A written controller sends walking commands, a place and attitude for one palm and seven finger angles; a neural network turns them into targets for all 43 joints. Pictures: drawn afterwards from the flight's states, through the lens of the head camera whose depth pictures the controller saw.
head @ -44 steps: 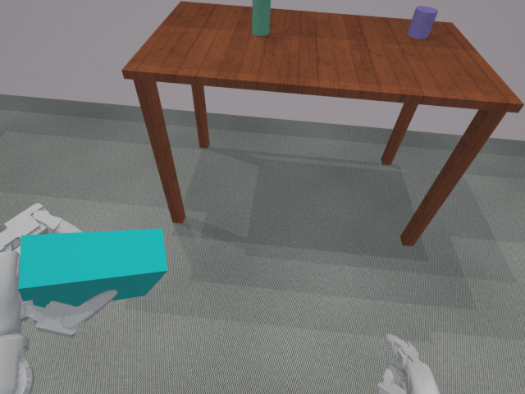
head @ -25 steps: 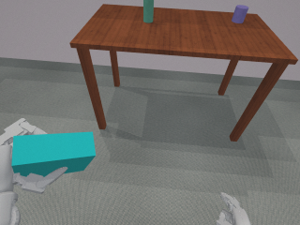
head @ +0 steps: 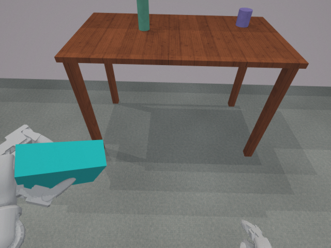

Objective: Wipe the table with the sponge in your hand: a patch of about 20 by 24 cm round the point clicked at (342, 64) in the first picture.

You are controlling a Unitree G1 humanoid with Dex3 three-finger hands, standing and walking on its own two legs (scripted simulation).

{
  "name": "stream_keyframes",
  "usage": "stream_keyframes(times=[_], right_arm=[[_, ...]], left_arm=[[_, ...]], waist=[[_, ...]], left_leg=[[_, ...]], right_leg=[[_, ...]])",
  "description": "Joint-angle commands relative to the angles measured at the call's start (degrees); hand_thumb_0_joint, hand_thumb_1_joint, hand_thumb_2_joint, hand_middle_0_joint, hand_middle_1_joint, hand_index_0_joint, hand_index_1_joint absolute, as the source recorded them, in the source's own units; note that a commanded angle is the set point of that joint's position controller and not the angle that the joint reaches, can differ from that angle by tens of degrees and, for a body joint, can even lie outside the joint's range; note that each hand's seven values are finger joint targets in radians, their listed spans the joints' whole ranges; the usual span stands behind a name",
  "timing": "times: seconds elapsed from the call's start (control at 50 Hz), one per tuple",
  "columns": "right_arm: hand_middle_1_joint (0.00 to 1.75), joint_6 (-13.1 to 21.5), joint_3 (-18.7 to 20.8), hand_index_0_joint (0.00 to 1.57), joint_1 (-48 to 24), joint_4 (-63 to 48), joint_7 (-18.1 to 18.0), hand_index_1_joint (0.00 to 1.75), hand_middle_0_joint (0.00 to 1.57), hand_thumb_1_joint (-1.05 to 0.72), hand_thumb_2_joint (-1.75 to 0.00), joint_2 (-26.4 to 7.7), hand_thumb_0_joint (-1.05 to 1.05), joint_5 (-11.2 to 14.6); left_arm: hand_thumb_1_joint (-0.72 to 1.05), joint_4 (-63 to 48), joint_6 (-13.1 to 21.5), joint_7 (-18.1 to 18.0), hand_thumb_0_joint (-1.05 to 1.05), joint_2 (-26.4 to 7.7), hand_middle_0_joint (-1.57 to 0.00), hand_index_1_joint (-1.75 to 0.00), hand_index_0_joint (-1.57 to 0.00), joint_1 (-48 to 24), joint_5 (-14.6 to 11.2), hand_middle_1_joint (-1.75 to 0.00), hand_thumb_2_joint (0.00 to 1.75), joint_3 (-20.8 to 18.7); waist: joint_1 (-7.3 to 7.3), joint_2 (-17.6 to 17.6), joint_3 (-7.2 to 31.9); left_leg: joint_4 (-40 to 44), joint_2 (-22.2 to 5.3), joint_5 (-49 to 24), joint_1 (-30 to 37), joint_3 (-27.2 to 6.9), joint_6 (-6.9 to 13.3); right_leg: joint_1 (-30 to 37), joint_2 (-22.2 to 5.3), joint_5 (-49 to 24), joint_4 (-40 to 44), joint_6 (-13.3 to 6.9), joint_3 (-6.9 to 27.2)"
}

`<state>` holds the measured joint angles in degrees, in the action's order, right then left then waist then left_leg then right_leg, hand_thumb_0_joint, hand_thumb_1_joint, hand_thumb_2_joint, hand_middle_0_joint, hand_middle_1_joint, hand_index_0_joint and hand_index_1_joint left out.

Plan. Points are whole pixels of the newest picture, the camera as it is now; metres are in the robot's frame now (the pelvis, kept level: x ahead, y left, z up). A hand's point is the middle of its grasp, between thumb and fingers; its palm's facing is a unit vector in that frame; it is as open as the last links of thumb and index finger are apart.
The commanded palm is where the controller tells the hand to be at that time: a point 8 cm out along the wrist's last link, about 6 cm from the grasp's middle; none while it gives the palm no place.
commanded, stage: walk to a spot facing it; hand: left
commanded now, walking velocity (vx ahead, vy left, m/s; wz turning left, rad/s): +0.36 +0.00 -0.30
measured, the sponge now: (74, 165) +0.23 +0.20 +0.15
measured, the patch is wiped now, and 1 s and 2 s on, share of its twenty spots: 0.00 0.00 0.00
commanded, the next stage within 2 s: turn to face it in 0.68 s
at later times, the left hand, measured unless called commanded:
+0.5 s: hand (124, 107) +0.38 +0.13 +0.17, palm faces +0.21 -0.84 -0.50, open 9.4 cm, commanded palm +0.32 +0.19 +0.19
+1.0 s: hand (135, 78) +0.49 +0.12 +0.18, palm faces +0.32 -0.87 -0.37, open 9.4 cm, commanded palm +0.43 +0.17 +0.19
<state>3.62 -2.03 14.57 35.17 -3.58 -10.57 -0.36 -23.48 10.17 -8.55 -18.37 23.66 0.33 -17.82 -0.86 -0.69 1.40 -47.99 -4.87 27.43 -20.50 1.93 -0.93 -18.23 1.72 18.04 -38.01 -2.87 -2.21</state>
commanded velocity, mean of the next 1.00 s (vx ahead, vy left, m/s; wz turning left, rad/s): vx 0.23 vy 0.00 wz -0.08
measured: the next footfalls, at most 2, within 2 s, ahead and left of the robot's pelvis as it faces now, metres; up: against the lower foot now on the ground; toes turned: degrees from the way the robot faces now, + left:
left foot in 0.16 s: +0.12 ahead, +0.14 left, +0.00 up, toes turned +5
right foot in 0.46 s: +0.19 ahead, -0.16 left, +0.00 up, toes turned -20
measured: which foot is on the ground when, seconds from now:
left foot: up 0.00-0.14, down 0.16-0.46, up 0.48-0.86, down 0.88-1.00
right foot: down 0.00-0.18, up 0.20-0.44, down 0.46-0.88, up 0.90-1.00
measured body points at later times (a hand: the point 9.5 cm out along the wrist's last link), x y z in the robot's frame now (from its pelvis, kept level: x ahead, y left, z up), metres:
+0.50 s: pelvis +0.11 -0.06 -0.01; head +0.14 -0.08 +0.44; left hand +0.36 +0.17 +0.20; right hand +0.22 -0.29 -0.11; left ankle +0.08 +0.13 -0.70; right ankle +0.15 -0.15 -0.72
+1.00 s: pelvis +0.23 -0.09 +0.00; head +0.25 -0.08 +0.44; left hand +0.46 +0.17 +0.20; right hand +0.39 -0.33 -0.08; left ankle +0.33 +0.02 -0.72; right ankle +0.17 -0.18 -0.68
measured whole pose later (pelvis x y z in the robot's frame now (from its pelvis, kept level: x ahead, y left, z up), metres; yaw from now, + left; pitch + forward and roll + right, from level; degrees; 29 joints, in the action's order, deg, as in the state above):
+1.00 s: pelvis +0.23 -0.09 +0.00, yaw -9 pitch -3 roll +1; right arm 3.0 -0.2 7.6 33.3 -3.2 -9.3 0.0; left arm -27.9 11.9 -9.1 -21.9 20.7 -1.0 -21.5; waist -1.1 3.0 -5.7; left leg -36.3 -4.7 11.5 -21.2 10.2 1.1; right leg -19.9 -2.3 31.2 -58.8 0.4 -3.0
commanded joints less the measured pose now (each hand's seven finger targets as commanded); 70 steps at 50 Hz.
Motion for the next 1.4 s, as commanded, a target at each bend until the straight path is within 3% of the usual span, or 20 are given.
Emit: stream_keyframes(times=[0.0,0.1,0.12,0.16,0.2,0.3,0.4,0.42,0.46,0.48,0.6,0.7,0.82,0.86,0.9,1.08,1.16,1.26,1.34,1.38], right_arm=[[0.30,2.38,2.69,0.20,-7.92,-8.96,0.01,0.30,0.20,-0.90,-0.90,-6.88,0.00,-0.02],[0.30,1.60,2.60,0.20,-6.44,-10.45,-0.70,0.30,0.20,-0.90,-0.90,-6.11,0.00,-0.27],[0.30,1.80,2.92,0.20,-5.49,-10.40,-1.28,0.30,0.20,-0.90,-0.90,-6.86,0.00,-0.10],[0.30,1.96,3.78,0.20,-5.61,-10.57,-1.40,0.30,0.20,-0.90,-0.90,-8.34,0.00,0.15],[0.30,2.99,3.59,0.20,-6.07,-9.43,-1.07,0.30,0.20,-0.90,-0.90,-7.02,0.00,-0.26],[0.30,4.01,3.76,0.20,-5.47,-8.69,-0.67,0.30,0.20,-0.90,-0.90,-7.80,0.00,0.00],[0.30,3.72,4.06,0.20,-6.29,-9.62,-0.77,0.30,0.20,-0.90,-0.90,-7.27,0.00,0.20],[0.30,3.48,4.16,0.20,-6.26,-9.66,-0.61,0.30,0.20,-0.90,-0.90,-6.69,0.00,0.51],[0.30,3.17,3.71,0.20,-8.69,-11.27,0.05,0.30,0.20,-0.90,-0.90,-5.31,0.00,0.63],[0.30,3.23,4.74,0.20,-7.79,-9.61,0.60,0.30,0.20,-0.90,-0.90,-6.25,0.00,0.59],[0.30,-0.36,4.36,0.20,-8.60,-7.89,0.62,0.30,0.20,-0.90,-0.90,-5.47,0.00,0.51],[0.30,0.32,4.77,0.20,-6.98,-9.83,0.19,0.30,0.20,-0.90,-0.90,-5.18,0.00,0.28],[0.30,1.34,5.08,0.20,-4.60,-10.47,-1.19,0.30,0.20,-0.90,-0.90,-5.91,0.00,0.23],[0.30,1.55,5.21,0.20,-5.00,-10.51,-0.91,0.30,0.20,-0.90,-0.90,-7.90,0.00,0.62],[0.30,2.07,4.75,0.20,-7.15,-9.99,-0.35,0.30,0.20,-0.90,-0.90,-8.08,0.00,0.06],[0.30,3.96,4.48,0.20,-6.49,-11.56,1.65,0.30,0.20,-0.90,-0.90,-7.04,0.00,0.93],[0.30,3.44,3.55,0.20,-7.77,-11.27,0.87,0.30,0.20,-0.90,-0.90,-5.25,0.00,0.53],[0.30,1.76,2.24,0.20,-9.56,-10.20,0.00,0.30,0.20,-0.90,-0.90,-4.33,0.00,0.11],[0.30,0.11,3.73,0.20,-7.75,-11.89,-0.28,0.30,0.20,-0.90,-0.90,-5.66,0.00,0.62],[0.30,-0.04,4.85,0.20,-6.90,-12.76,-0.52,0.30,0.20,-0.90,-0.90,-7.49,0.00,0.93]], left_arm=[[0.10,-16.25,5.40,-1.76,0.00,-13.78,-1.20,-1.60,-1.20,-7.13,-0.35,-1.60,1.30,-8.45],[0.10,-16.84,5.89,-1.73,0.00,-10.91,-1.20,-1.60,-1.20,-0.62,-1.50,-1.60,1.30,-8.24],[0.10,-17.56,6.38,-1.72,0.00,-10.93,-1.20,-1.60,-1.20,-1.91,-1.66,-1.60,1.30,-7.83],[0.10,-18.23,7.39,-1.93,0.00,-10.78,-1.20,-1.60,-1.20,-2.51,-1.72,-1.60,1.30,-8.05],[0.10,-15.01,6.83,-1.04,0.00,-11.08,-1.20,-1.60,-1.20,-3.98,-1.11,-1.60,1.30,-7.16],[0.10,-17.64,5.38,-0.78,0.00,-10.51,-1.20,-1.60,-1.20,-2.84,0.25,-1.60,1.30,-6.38],[0.10,-14.88,4.82,-1.08,0.00,-12.29,-1.20,-1.60,-1.20,0.13,-0.73,-1.60,1.30,-9.65],[0.10,-15.25,4.53,-1.06,0.00,-12.52,-1.20,-1.60,-1.20,-0.10,-0.83,-1.60,1.30,-9.78],[0.10,-16.58,4.86,-1.94,0.00,-17.71,-1.20,-1.60,-1.20,0.11,-1.27,-1.60,1.30,-15.05],[0.10,-17.47,5.36,-1.49,0.00,-16.76,-1.20,-1.60,-1.20,0.40,-2.37,-1.60,1.30,-14.76],[0.10,-19.23,6.99,-1.31,0.00,-13.66,-1.20,-1.60,-1.20,6.49,-1.67,-1.60,1.30,-13.98],[0.10,-18.46,6.65,-2.47,0.00,-13.09,-1.20,-1.60,-1.20,6.77,-1.84,-1.60,1.30,-13.09],[0.10,-21.77,6.58,-3.03,0.00,-12.61,-1.20,-1.60,-1.20,-0.08,-1.41,-1.60,1.30,-9.57],[0.10,-22.34,7.54,-3.02,0.00,-12.86,-1.20,-1.60,-1.20,-3.78,-1.95,-1.60,1.30,-9.40],[0.10,-18.94,6.99,-1.78,0.00,-14.93,-1.20,-1.60,-1.20,-5.39,-1.92,-1.60,1.30,-9.71],[0.10,-17.60,5.66,-0.95,0.00,-9.82,-1.20,-1.60,-1.20,-1.31,-2.61,-1.60,1.30,-9.36],[0.10,-12.65,3.41,-1.13,0.00,-12.02,-1.20,-1.60,-1.20,-7.10,-2.82,-1.60,1.30,-8.92],[0.10,-15.29,4.50,-1.70,0.00,-12.23,-1.20,-1.60,-1.20,-4.14,-1.33,-1.60,1.30,-9.44],[0.10,-19.80,4.77,-1.93,0.00,-12.45,-1.20,-1.60,-1.20,1.18,-1.34,-1.60,1.30,-10.61],[0.10,-23.13,5.28,-2.01,0.00,-13.51,-1.20,-1.60,-1.20,2.31,-1.89,-1.60,1.30,-11.59]], waist=[[0.24,5.54,0.58],[1.42,3.57,5.68],[2.05,-0.49,5.43],[2.10,-17.15,4.90],[2.46,-12.70,-1.02],[1.17,-12.38,-0.78],[0.56,-9.92,2.72],[-0.03,-3.75,4.70],[-0.94,16.70,7.71],[-0.35,12.66,8.32],[2.10,5.92,5.23],[0.46,8.02,4.38],[2.07,1.56,7.29],[1.08,-13.80,10.29],[0.63,-16.06,7.32],[-0.09,-9.61,3.14],[0.28,17.48,-0.25],[-0.07,10.67,7.93],[0.62,6.15,11.13],[0.80,-3.25,11.94]], left_leg=[[-7.64,-0.97,2.08,-15.88,-1.41,-0.28],[20.83,1.31,-12.03,9.22,6.29,0.24],[25.06,-1.44,-11.26,16.22,3.34,1.72],[33.17,-19.97,-10.32,25.59,-21.51,10.69],[34.90,-23.57,-5.03,18.63,-24.77,14.18],[32.00,-15.85,-15.95,12.70,0.51,8.56],[17.35,-12.12,-17.10,7.39,8.65,5.60],[6.04,-9.24,-17.68,2.21,9.88,4.53],[-23.91,1.08,6.32,-21.53,6.87,0.91],[-28.51,-1.12,3.87,-21.05,-1.22,0.44],[-20.40,-4.32,-7.86,-19.98,-1.32,-1.33],[2.94,-1.24,-11.82,-10.14,6.80,0.49],[21.87,2.34,-23.61,13.78,9.49,1.99],[23.73,-17.20,-45.63,27.08,-16.63,11.88],[28.06,-21.68,-32.36,18.19,-21.73,14.56],[22.75,-11.77,-0.46,-3.02,3.54,3.28],[-5.41,0.73,1.32,-4.81,4.05,-1.75],[2.40,2.29,-1.37,-4.62,3.00,-1.93],[19.64,1.76,-13.61,4.46,3.68,-1.34],[25.76,-6.76,-37.22,14.80,-1.51,1.52]], right_leg=[[11.19,-19.28,0.33,21.41,-12.82,29.79],[4.40,-9.73,-3.75,11.96,-5.41,13.26],[-0.76,-7.01,-2.15,5.36,-2.81,11.01],[-17.72,-0.04,14.75,-17.74,2.19,0.00],[-22.80,-5.24,12.39,-26.75,2.46,3.65],[-12.34,-6.41,3.74,-12.24,3.44,-4.77],[7.14,-1.22,-2.18,6.04,2.91,-11.92],[14.52,-2.83,-2.55,9.65,1.52,-7.64],[25.96,-24.30,-17.07,18.13,-10.91,31.63],[23.12,-25.18,-12.88,19.12,-10.63,32.07],[15.86,-20.86,-25.24,17.47,-6.79,6.08],[15.65,-20.27,-29.90,16.46,-5.18,-1.10],[9.16,-14.39,-30.10,-0.02,-0.39,-3.83],[-7.90,-4.74,12.01,-18.93,3.50,-3.65],[-11.06,-4.76,17.39,-28.31,3.92,3.25],[8.24,-2.82,1.93,3.47,4.65,-5.90],[-1.82,-19.66,-15.85,20.49,-5.04,25.29],[15.02,-16.45,-49.10,10.15,-5.72,12.52],[15.69,-14.63,-43.74,6.98,-3.08,11.20],[7.85,-8.62,-28.67,2.02,1.74,7.00]])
